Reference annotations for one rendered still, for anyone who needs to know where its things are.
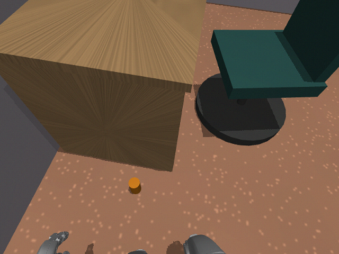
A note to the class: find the desk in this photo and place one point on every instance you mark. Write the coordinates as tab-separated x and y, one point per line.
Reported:
106	78

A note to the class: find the left robot hand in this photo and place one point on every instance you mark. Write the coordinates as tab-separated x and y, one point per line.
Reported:
50	246

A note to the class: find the can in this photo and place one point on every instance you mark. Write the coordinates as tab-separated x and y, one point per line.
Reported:
134	185

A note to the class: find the office chair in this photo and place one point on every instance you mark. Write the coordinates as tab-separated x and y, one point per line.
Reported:
242	104

